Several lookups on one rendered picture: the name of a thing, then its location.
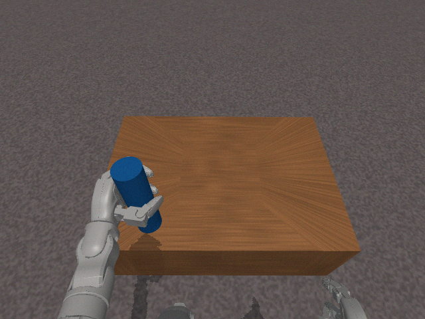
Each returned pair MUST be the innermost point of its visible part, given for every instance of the right robot hand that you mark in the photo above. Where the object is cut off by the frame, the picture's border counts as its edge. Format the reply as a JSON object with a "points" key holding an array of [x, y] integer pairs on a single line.
{"points": [[350, 308]]}

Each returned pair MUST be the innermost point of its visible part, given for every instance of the left robot hand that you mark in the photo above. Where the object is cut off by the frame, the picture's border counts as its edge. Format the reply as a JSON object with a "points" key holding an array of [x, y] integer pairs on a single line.
{"points": [[108, 204]]}

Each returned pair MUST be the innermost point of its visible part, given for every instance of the left robot arm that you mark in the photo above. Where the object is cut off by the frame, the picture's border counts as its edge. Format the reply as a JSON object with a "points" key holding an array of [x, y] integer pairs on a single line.
{"points": [[90, 290]]}

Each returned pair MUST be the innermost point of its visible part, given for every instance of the can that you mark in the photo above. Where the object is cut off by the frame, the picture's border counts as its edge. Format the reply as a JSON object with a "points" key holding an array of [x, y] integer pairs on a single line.
{"points": [[129, 177]]}

